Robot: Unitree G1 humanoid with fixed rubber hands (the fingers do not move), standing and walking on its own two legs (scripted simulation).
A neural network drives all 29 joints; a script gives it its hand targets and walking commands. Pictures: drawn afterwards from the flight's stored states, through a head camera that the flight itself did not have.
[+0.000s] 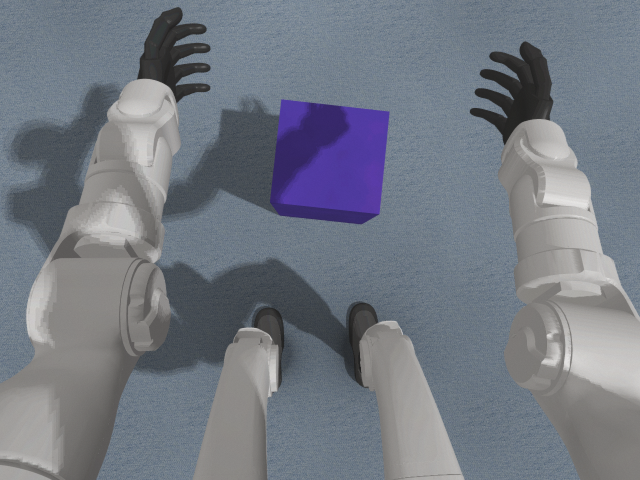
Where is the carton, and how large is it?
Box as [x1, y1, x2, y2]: [270, 99, 389, 223]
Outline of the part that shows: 281,99 270,202 280,215 353,223 362,223 378,214 389,112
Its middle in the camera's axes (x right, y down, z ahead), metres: +0.02 -0.15 +0.87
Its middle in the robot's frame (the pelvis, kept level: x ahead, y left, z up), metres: +0.54 -0.04 -0.53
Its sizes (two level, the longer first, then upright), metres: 0.210 0.200 0.250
